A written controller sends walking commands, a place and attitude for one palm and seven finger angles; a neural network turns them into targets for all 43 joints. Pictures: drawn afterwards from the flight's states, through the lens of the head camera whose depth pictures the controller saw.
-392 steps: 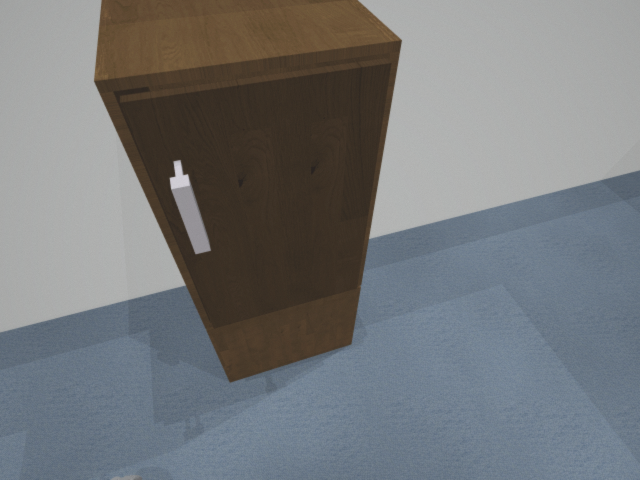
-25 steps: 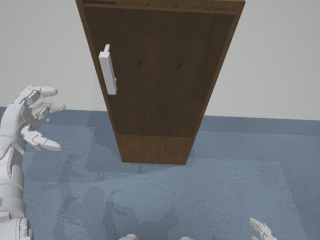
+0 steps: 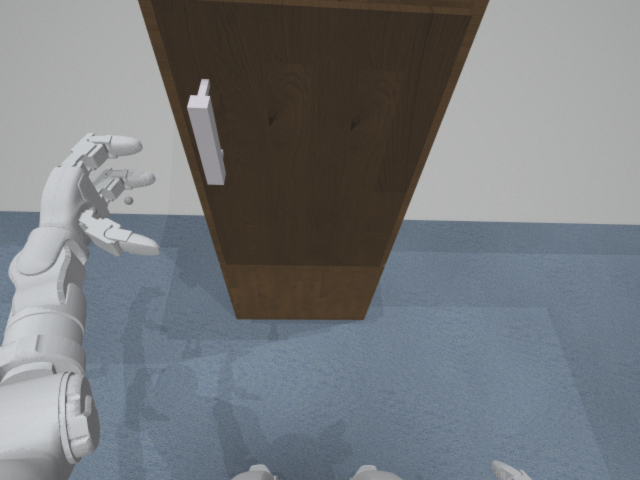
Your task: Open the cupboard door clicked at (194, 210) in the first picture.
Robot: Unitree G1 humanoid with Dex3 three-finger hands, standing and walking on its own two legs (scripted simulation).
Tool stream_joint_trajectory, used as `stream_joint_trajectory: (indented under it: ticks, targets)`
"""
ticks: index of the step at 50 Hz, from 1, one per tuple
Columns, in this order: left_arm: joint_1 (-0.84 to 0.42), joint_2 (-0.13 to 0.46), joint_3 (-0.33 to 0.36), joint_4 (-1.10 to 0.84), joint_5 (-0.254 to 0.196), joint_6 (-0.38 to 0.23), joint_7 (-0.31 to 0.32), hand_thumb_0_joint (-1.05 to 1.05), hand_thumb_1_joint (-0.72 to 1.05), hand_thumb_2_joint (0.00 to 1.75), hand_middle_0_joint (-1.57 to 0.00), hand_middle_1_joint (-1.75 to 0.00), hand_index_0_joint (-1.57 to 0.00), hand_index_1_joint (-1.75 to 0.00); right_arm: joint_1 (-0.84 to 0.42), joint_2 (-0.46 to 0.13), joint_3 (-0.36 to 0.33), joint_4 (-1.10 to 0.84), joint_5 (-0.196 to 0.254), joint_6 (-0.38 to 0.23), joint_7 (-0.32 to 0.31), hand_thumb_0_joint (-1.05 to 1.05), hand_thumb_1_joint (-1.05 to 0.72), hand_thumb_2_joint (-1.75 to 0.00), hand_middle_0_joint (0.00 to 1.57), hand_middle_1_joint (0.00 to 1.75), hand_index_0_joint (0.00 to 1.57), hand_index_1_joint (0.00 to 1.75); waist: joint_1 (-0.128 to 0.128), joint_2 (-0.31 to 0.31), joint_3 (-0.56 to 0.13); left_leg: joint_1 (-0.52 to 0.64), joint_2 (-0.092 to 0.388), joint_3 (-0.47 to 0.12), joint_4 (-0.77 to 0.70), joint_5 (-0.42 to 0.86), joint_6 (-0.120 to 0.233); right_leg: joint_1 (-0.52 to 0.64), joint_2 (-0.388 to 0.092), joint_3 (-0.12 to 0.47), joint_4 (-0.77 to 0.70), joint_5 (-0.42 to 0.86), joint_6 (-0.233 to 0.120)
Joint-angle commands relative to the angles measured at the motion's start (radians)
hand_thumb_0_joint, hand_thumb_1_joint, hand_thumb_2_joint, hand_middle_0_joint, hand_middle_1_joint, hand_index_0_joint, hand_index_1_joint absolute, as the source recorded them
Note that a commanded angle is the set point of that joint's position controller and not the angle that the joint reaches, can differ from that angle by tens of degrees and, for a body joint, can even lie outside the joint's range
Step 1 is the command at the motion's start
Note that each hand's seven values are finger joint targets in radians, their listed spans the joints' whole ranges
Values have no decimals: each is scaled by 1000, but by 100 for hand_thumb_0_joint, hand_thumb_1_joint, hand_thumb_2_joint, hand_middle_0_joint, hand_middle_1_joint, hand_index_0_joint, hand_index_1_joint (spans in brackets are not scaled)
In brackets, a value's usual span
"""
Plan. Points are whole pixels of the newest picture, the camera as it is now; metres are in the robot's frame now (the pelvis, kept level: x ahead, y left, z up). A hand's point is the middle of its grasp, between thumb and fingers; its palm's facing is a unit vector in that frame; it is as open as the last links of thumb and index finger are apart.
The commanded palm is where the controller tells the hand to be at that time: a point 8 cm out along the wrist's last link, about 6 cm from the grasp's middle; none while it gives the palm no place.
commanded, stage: move the hooked fingers beside the handle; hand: left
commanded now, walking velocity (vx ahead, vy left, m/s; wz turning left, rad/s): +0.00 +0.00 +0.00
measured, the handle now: (210, 134) +0.57 +0.15 +0.08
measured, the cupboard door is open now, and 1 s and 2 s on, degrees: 0 0 0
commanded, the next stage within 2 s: slide the fingers in behind the handle in 1.44 s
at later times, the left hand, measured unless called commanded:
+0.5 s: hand (156, 155) +0.50 +0.21 +0.09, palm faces +0.00 -1.00 +0.00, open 14.0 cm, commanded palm +0.49 +0.27 +0.08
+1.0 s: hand (156, 149) +0.53 +0.22 +0.08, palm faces +0.00 -1.00 -0.01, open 13.9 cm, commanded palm +0.51 +0.26 +0.08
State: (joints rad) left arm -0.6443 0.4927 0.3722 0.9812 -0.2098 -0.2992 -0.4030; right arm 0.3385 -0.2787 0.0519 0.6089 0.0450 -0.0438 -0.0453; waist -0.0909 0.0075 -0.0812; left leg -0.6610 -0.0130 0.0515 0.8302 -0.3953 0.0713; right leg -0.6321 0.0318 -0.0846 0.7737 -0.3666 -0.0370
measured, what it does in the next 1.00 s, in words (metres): stands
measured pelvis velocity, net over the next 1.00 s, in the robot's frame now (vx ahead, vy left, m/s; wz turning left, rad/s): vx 0.02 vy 0.00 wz -0.04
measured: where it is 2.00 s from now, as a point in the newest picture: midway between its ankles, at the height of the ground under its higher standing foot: outside the picture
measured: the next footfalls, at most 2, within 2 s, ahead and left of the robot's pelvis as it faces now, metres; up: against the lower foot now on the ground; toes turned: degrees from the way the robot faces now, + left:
none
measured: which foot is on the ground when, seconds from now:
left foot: down 0.00-1.00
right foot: down 0.00-1.00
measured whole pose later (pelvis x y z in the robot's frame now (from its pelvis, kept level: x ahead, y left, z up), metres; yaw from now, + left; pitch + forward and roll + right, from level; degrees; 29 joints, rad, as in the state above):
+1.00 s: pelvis +0.02 +0.00 -0.01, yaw -2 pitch +21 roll -4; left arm -0.89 0.64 0.46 1.17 -0.11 -0.34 -0.35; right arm 0.46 -0.28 0.05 0.60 0.00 0.10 -0.01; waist -0.19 0.02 -0.10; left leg -0.83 0.03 0.05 0.91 -0.45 0.07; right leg -0.78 0.07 -0.08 0.80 -0.38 -0.04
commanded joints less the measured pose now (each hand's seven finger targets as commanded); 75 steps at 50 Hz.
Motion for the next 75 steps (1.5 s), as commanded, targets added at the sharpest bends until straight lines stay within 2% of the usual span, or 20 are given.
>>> stream_joint_trajectory:
  ticks: [1, 2, 3, 11, 16, 19, 23, 28, 30, 32, 35, 39, 42, 45, 49, 54, 58, 63, 69, 75]
  targets:
    - [-465, 277, 47, -206, 9, -117, 31, 0, -50, 30, -30, -120, -30, -120, 112, -177, -77, -72, -12, -11, -9, 0, -90, -90, 20, 30, 20, 30, -4, 132, -399, 337, 42, -141, -91, 409, -63, 36, 5, 56, -52, 242, 3]
    - [-471, 268, 40, -188, 13, -124, 33, 0, -50, 30, -30, -120, -30, -120, 115, -176, -76, -68, -13, -8, -7, 0, -90, -90, 20, 30, 20, 30, -9, 149, -402, 347, 44, -140, -85, 421, -66, 23, 6, 57, -51, 243, 3]
    - [-495, 296, 62, -165, 12, -132, 36, 0, -50, 30, -30, -120, -30, -120, 129, -182, -79, -57, -16, -1, -8, 0, -90, -90, 20, 30, 20, 30, -18, 93, -400, 332, 47, -145, -76, 431, -63, 28, 10, 54, -45, 254, 4]
    - [-555, 304, 52, -29, 35, -121, 38, 0, -50, 30, -30, -120, -30, -120, 160, -187, -75, -40, -18, 37, -4, 0, -90, -90, 20, 30, 20, 30, -35, 117, -374, 268, 41, -135, -68, 377, -55, 2, 12, 58, -45, 233, 7]
    - [-664, 335, 51, 19, 53, -121, 56, 0, -50, 30, -30, -120, -30, -120, 184, -195, -71, -32, -22, 52, -7, 0, -90, -90, 20, 30, 20, 30, -73, 89, -346, 199, 40, -131, -60, 294, -40, -14, 14, 66, -47, 204, 12]
    - [-710, 383, 79, -5, 66, -144, 63, 0, -50, 30, -30, -120, -30, -120, 208, -200, -72, -30, -30, 58, -5, 0, -90, -90, 20, 30, 20, 30, -69, 154, -442, 255, 42, -139, -41, 354, -47, -16, 16, 69, -31, 226, 9]
    - [-773, 416, 80, 68, 77, -134, 61, 0, -50, 30, -30, -120, -30, -120, 234, -207, -66, -14, -33, 66, -6, 0, -90, -90, 20, 30, 20, 30, -104, 105, -410, 175, 39, -133, -23, 313, -33, -9, 19, 77, -32, 226, 15]
    - [-826, 491, 92, 165, 116, -88, 57, 0, -50, 30, -30, -120, -30, -120, 263, -216, -54, -24, -36, 80, -9, 0, -90, -90, 20, 30, 20, 30, -126, 135, -376, 82, 34, -117, -1, 269, -22, -22, 17, 91, -30, 216, 18]
    - [-878, 511, 85, 137, 125, -91, 55, 0, -50, 30, -30, -120, -30, -120, 278, -218, -53, -25, -41, 82, -9, 0, -90, -90, 20, 30, 20, 30, -136, 160, -426, 101, 38, -124, 12, 299, -23, -29, 18, 91, -21, 233, 21]
    - [-805, 539, 128, 120, 120, -102, 50, 0, -50, 30, -30, -120, -30, -120, 292, -219, -57, -34, -47, 86, -2, 0, -90, -90, 20, 30, 20, 30, -104, 189, -501, 146, 42, -122, 21, 371, -30, -7, 22, 86, -7, 279, 15]
    - [-766, 507, 124, 82, 103, -108, 29, 0, -50, 30, -30, -120, -30, -120, 308, -216, -64, -35, -51, 100, 7, 0, -90, -90, 20, 30, 20, 30, -92, 210, -563, 218, 50, -126, 30, 481, -38, -4, 29, 75, 5, 347, 14]
    - [-703, 452, 103, 88, 86, -71, 14, 0, -50, 30, -30, -120, -30, -120, 311, -214, -67, -43, -45, 120, 14, 0, -90, -90, 20, 30, 20, 30, -92, 176, -509, 219, 54, -121, 22, 506, -34, -19, 38, 65, -9, 361, 17]
    - [-686, 505, 149, 50, 85, -67, 27, 0, -50, 30, -30, -120, -30, -120, 312, -213, -72, -53, -43, 129, 13, 0, -90, -90, 20, 30, 20, 30, -79, 141, -495, 163, 47, -105, 12, 477, -25, 49, 37, 75, -16, 395, 19]
    - [-701, 495, 147, -43, 91, -103, 45, 0, -50, 30, -30, -120, -30, -120, 305, -201, -75, -57, -46, 134, 19, 0, -90, -90, 20, 30, 20, 30, -66, 231, -529, 260, 52, -115, 18, 574, -38, 17, 40, 70, -9, 414, 12]
    - [-716, 419, 111, -70, 72, -129, 55, 0, -50, 30, -30, -120, -30, -120, 296, -195, -81, -37, -46, 138, 25, 0, -90, -90, 20, 30, 20, 30, -86, 234, -522, 355, 67, -137, 26, 652, -50, -46, 47, 57, -16, 392, 13]
    - [-681, 336, 46, 49, 75, -76, 43, 0, -50, 30, -30, -120, -30, -120, 288, -195, -78, -27, -40, 143, 21, 0, -90, -90, 20, 30, 20, 30, -104, 176, -439, 312, 63, -140, 14, 614, -46, -69, 39, 49, -23, 367, 17]
    - [-677, 328, 41, 43, 77, -77, 59, 0, -50, 30, -30, -120, -30, -120, 277, -192, -72, -44, -41, 143, 21, 0, -90, -90, 20, 30, 20, 30, -97, 160, -421, 277, 56, -136, 16, 598, -43, -60, 36, 50, -12, 374, 13]
    - [-772, 407, 104, -33, 77, -138, 90, 0, -50, 30, -30, -120, -30, -120, 265, -196, -76, -45, -45, 132, 19, 0, -90, -90, 20, 30, 20, 30, -97, 148, -486, 280, 56, -141, 28, 560, -46, -34, 36, 60, 3, 366, 13]
    - [-790, 372, 54, 33, 105, -127, 85, 0, -50, 30, -30, -120, -30, -120, 255, -194, -70, -29, -41, 129, 19, 0, -90, -90, 20, 30, 20, 30, -107, 227, -479, 307, 57, -150, 26, 512, -58, -99, 35, 57, -6, 293, 14]
    - [-756, 412, 66, 135, 97, -84, 61, 0, -50, 30, -30, -120, -30, -120, 268, -208, -59, -37, -36, 126, 7, 0, -90, -90, 20, 30, 20, 30, -122, 115, -404, 159, 46, -134, 12, 373, -33, -48, 34, 63, -17, 272, 16]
